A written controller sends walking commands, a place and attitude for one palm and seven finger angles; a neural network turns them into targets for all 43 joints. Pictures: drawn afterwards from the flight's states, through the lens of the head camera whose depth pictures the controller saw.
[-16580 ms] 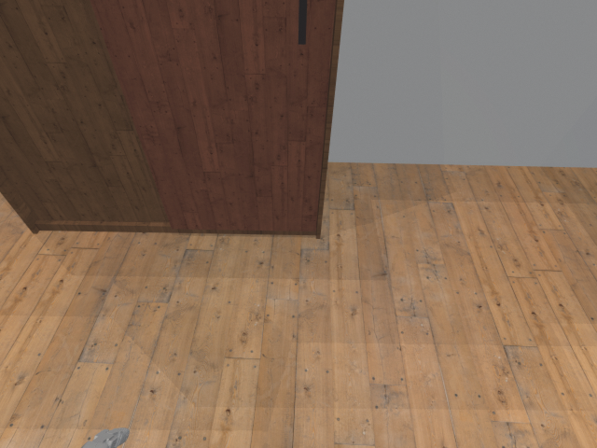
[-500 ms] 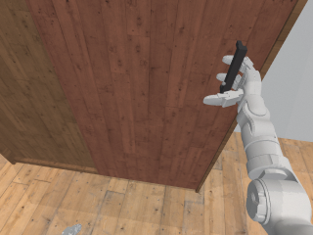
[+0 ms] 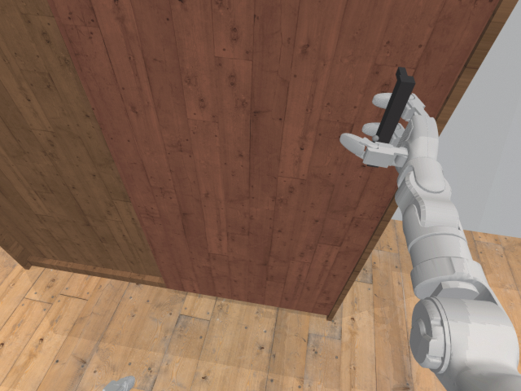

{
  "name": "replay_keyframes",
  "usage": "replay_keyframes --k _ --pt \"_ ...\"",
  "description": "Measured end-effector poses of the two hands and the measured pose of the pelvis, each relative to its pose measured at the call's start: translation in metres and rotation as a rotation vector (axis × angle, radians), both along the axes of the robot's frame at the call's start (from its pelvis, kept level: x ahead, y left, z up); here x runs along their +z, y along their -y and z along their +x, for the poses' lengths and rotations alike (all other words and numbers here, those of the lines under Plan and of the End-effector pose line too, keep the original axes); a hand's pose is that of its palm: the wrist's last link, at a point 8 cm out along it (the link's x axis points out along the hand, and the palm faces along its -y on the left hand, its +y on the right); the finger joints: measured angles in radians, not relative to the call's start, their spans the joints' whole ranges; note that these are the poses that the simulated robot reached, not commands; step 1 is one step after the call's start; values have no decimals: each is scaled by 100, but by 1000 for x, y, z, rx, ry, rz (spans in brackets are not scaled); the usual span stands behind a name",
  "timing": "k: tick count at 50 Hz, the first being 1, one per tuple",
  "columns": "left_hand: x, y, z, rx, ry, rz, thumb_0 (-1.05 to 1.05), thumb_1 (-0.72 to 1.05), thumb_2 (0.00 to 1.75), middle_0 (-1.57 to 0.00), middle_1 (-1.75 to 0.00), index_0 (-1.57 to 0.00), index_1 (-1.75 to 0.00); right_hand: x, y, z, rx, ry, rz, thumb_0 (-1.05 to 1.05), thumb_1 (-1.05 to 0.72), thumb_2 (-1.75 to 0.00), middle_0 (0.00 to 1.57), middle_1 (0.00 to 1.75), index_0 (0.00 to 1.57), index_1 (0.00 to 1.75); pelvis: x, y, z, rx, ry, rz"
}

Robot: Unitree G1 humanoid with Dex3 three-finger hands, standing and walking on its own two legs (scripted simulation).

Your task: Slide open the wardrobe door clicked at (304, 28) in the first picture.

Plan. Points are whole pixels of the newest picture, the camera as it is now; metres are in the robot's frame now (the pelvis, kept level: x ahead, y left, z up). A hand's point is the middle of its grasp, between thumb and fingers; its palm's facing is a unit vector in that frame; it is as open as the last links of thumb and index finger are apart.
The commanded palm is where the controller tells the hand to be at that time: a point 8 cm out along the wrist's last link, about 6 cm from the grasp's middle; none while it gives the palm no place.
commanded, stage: grip the handle and tug to test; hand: right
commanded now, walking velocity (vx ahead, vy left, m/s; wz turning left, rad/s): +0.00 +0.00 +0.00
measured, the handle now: (386, 119) +0.51 -0.14 +0.18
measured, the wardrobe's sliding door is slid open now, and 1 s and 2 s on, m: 0.00 0.00 0.00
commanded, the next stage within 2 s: tug the door sideways, standing still in 1.02 s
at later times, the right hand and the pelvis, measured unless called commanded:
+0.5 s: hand (375, 136) +0.46 -0.12 +0.18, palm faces +0.06 +1.00 +0.01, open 5.5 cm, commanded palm +0.43 -0.17 +0.18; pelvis +0.00 +0.00 +0.00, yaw +0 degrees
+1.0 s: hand (375, 138) +0.46 -0.12 +0.18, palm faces +0.04 +1.00 +0.03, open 5.7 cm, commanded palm +0.40 -0.17 +0.18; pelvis +0.03 +0.00 +0.00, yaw +2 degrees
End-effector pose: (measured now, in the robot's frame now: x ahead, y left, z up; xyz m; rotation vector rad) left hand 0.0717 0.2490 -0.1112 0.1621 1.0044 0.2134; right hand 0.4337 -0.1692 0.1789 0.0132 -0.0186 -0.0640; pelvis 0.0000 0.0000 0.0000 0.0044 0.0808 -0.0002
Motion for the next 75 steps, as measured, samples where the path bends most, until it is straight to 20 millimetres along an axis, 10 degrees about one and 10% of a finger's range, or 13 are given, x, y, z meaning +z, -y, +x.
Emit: replay_keyframes --k 16,44,66,75 --pt "3 -4 7 4 6 13 1 91 90 -20 -30 -20 -30 1 2 3 9 -8 7 0 -72 -83 40 137 40 134 1 -2 3 0 1 0" --pt "7 -4 24 17 41 -9 1 91 90 -20 -30 -20 -30 -1 0 2 11 8 10 0 -76 -79 34 140 35 135 2 -4 17 21 8 -5" --pt "19 3 115 -88 102 10 1 91 90 -20 -30 -20 -30 1 -2 1 -13 -19 11 1 -75 -83 33 139 36 134 4 -5 51 -9 7 -6" --pt "14 20 122 -145 101 -20 1 91 90 -20 -30 -20 -30 3 -4 0 -55 -51 -14 1 -75 -83 34 137 36 139 6 -5 49 -58 6 -1"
